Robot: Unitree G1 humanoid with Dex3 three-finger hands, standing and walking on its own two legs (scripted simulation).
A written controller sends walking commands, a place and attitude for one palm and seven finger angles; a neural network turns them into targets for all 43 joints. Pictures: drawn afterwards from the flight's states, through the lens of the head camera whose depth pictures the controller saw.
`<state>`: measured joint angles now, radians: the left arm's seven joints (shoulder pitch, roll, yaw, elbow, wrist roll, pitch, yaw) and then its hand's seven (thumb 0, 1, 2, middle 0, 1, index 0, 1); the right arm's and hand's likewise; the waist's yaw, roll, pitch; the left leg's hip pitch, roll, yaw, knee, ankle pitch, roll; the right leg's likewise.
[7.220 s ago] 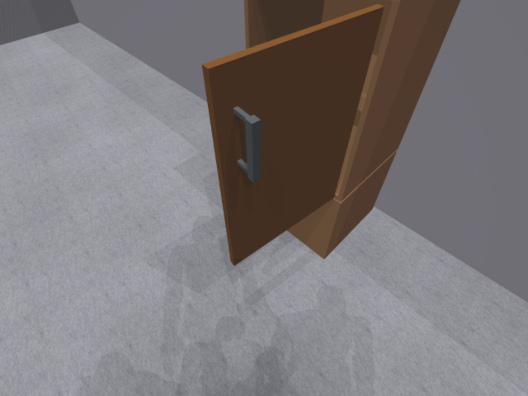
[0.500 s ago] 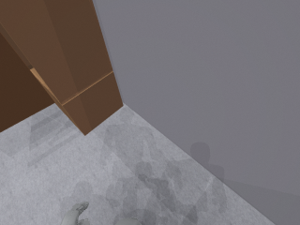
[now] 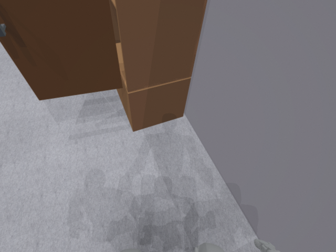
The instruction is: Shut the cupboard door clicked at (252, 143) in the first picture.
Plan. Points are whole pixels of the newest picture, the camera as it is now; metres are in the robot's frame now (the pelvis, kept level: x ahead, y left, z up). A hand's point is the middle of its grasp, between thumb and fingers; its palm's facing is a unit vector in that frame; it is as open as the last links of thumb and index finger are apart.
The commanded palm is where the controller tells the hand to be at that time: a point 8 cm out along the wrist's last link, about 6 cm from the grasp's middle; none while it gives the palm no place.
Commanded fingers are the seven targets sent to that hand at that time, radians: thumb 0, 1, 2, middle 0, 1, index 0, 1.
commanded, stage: turn to face it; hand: left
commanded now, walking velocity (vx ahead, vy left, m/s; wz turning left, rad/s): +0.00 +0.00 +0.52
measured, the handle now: out of the picture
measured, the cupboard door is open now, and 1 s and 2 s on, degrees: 83 83 83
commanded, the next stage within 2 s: take the last steps up to it in 0.50 s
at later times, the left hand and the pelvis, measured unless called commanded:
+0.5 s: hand out of the picture +0.07 +0.15 -0.14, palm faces +0.21 -0.94 -0.27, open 7.4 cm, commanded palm none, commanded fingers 0.00 0.90 0.90 -0.20 -0.30 -0.20 -0.30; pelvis +0.02 -0.05 +0.01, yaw +12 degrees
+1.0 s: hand out of the picture -0.03 +0.21 -0.17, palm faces +0.43 -0.88 -0.19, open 7.4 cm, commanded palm none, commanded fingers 0.00 0.90 0.90 -0.20 -0.30 -0.20 -0.30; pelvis +0.05 +0.03 +0.01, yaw +22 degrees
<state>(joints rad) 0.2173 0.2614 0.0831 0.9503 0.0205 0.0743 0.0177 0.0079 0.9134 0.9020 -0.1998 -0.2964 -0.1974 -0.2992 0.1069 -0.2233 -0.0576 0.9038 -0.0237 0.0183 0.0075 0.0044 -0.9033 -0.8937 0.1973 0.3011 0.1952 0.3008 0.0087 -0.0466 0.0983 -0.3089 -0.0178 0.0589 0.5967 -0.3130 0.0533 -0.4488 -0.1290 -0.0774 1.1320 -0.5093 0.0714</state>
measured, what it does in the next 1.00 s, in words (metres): steps on the spot, turning left: right foot, then left foot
